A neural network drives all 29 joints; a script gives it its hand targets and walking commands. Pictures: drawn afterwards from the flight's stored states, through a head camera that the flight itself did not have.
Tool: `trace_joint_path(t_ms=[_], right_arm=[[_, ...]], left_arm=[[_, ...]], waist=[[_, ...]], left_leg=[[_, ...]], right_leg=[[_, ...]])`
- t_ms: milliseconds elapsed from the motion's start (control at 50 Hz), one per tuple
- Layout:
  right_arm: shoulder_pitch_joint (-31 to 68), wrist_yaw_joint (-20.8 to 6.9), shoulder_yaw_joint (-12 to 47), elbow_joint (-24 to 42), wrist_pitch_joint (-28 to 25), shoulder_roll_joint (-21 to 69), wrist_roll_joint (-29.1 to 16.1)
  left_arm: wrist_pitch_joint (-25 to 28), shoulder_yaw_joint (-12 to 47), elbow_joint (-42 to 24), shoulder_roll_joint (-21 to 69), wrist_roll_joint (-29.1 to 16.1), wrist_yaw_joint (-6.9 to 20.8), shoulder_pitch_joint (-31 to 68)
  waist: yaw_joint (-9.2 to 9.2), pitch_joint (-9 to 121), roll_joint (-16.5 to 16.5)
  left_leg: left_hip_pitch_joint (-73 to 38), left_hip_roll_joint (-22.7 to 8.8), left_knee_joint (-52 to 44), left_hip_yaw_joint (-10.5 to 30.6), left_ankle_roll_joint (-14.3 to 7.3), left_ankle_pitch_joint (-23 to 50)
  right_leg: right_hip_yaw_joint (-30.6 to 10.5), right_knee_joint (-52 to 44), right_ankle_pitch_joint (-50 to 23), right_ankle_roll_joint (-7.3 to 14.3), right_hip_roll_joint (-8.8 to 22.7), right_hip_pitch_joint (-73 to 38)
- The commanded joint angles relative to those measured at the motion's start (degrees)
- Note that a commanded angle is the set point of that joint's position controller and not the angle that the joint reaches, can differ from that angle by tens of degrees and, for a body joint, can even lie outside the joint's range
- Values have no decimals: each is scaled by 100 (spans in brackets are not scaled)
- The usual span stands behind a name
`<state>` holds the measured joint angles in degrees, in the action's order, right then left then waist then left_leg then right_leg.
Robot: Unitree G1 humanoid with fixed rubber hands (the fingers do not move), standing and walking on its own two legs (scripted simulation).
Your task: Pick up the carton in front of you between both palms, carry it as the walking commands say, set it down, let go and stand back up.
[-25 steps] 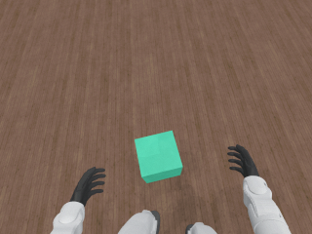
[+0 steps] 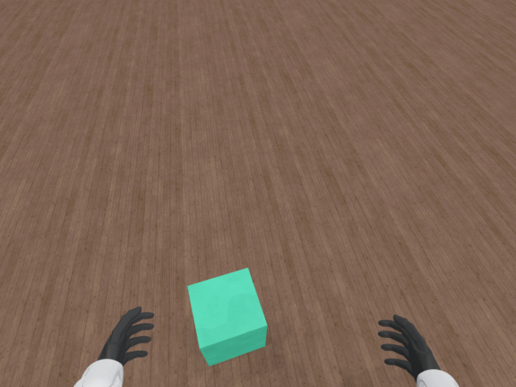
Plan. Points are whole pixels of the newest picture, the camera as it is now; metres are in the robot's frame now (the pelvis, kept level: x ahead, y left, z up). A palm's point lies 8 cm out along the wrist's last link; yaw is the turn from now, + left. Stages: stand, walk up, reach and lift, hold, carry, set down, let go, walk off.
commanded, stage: let go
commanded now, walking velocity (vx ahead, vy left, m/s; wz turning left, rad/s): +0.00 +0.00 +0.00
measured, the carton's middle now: (228, 317) +0.41 +0.11 -0.65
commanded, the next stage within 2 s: stand in 0.22 s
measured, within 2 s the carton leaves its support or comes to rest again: neither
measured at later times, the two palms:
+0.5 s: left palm (71, 386) +0.14 +0.31 -0.10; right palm out of the picture +0.12 -0.27 -0.07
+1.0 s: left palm out of the picture +0.13 +0.33 -0.11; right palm out of the picture +0.12 -0.26 -0.08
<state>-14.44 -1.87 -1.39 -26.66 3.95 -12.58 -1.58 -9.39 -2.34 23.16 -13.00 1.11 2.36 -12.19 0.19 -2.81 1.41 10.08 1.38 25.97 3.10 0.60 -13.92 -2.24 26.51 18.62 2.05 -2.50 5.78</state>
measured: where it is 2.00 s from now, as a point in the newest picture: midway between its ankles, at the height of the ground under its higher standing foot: outside the picture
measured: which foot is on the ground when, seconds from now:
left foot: down 0.00-1.00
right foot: down 0.00-1.00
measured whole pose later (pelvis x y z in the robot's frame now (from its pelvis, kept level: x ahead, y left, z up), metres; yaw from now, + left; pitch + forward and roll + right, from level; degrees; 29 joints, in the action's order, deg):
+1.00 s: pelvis +0.01 +0.04 +0.00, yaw -2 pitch -1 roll +0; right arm -7.3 1.1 -1.8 -51.6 0.0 -19.0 1.4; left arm 0.0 -0.7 49.0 -20.8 1.7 -1.8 -9.6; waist -0.3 -1.3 2.8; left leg 9.8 3.2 25.9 0.2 -2.8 -14.9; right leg -5.0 23.6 17.7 -1.3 -0.4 4.7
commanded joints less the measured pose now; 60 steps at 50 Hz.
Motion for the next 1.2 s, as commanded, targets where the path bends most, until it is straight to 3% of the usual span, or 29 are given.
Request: trace_joint_path(t_ms=[0,200,220,260,280,340,460,540,800,1180], right_arm=[[449,49,-83,560,-77,-413,-17],[402,-1,-196,484,183,-472,124],[357,195,-388,-365,-10,-1126,451],[298,261,-390,-477,-212,-1189,487],[356,264,-388,-555,-291,-1207,486],[611,261,-357,-690,-410,-1205,465],[524,294,-355,-1042,-463,-1347,397],[480,336,-349,-1283,-444,-1473,362],[733,344,-285,-1897,-460,-1605,313],[1004,292,-224,-2639,-474,-1730,275]], left_arm=[[-114,-171,-563,-644,-12,-78,230],[-392,-70,-770,-590,-25,-141,367],[129,-234,-27,-1197,75,-341,564],[510,-216,202,-1103,156,-370,395],[622,-219,296,-1103,181,-358,389],[820,-220,599,-1084,157,-287,316],[968,-206,1083,-1278,118,-320,246],[961,-150,1343,-1343,88,-369,204],[980,-47,1982,-1477,63,-436,282],[1044,56,2730,-1650,56,-404,433]], waist=[[117,174,67],[-45,-29,-29],[8,-73,812],[-64,-29,383],[-72,-9,107],[5,216,-395],[-38,629,-296],[-47,740,-303],[-37,602,-144],[-53,328,-123]], left_leg=[[-319,292,-12,-317,-12,741],[-687,222,-43,-198,-3,591],[229,-262,94,89,27,266],[357,-295,-52,238,-60,-449],[484,-335,-174,341,-104,-760],[685,-497,-435,585,-217,-760],[68,-549,-26,438,-244,1333],[-162,-594,57,414,-227,1964],[-374,-636,-148,426,-198,2229],[-366,-686,-629,505,-201,1259]], right_leg=[[-134,-453,-1946,-379,281,362],[13,-522,-1235,-191,181,571],[-261,-500,-24,-279,406,1025],[-550,-565,858,-179,487,1111],[-570,-492,903,-162,480,1055],[-423,-149,55,-186,407,613],[-455,-112,-1352,-230,506,332],[-421,-56,-1727,-225,521,226],[-471,-258,-1896,-219,617,107],[-646,-767,-1347,-204,744,104]])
